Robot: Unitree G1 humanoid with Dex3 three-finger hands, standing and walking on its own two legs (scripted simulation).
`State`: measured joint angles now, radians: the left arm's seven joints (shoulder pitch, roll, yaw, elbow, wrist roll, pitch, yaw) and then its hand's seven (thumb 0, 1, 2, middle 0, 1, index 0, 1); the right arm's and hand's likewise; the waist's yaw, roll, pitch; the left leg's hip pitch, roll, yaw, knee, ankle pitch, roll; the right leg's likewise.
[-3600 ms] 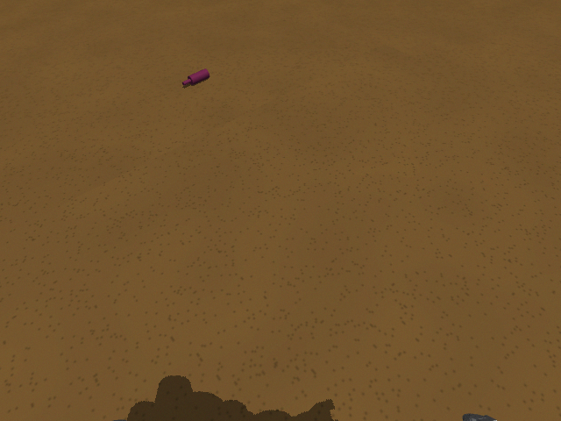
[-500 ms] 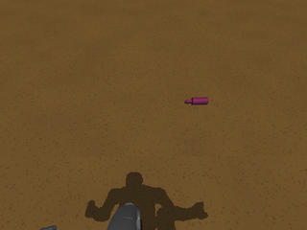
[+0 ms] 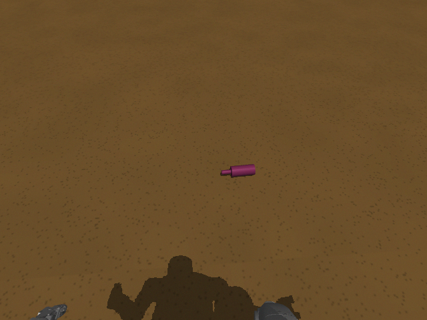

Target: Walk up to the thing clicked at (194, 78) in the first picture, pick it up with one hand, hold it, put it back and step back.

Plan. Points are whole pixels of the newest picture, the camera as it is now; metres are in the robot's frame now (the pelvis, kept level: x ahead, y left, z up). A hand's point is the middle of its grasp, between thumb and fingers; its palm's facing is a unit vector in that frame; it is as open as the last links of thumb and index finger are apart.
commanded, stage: walk up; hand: left
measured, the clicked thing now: (237, 170) +0.98 -0.14 -0.71
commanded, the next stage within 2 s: none
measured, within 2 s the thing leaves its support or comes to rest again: neither
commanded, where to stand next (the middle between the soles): +0.63 -0.45 m, yaw +7 degrees
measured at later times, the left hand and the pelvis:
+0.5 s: hand (155, 287) +0.20 +0.15 -0.14, palm faces -0.03 -0.96 -0.28, open 7.4 cm; pelvis +0.15 -0.13 +0.02, yaw +1 degrees
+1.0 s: hand (226, 238) +0.31 -0.02 -0.13, palm faces +0.05 -0.94 -0.33, open 7.4 cm; pelvis +0.31 -0.29 +0.02, yaw +3 degrees
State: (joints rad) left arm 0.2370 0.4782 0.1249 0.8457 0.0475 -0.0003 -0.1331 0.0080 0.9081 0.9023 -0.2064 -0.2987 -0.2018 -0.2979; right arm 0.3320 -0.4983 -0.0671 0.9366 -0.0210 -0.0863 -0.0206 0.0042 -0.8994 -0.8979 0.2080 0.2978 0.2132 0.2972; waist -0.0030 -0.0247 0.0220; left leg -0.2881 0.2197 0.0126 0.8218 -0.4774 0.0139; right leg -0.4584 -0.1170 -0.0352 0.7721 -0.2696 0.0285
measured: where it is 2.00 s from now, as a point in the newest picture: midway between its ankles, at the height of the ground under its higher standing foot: (314, 229)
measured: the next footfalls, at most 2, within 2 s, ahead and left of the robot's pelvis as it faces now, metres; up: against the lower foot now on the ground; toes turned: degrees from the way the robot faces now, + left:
left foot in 0.30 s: +0.24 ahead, +0.03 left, +0.00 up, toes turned +9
right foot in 0.66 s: +0.34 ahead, -0.37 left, +0.00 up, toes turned -4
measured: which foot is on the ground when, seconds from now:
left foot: up 0.00-0.28, down 0.30-0.66, up 0.68-1.00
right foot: down 0.00-0.30, up 0.32-0.64, down 0.66-1.00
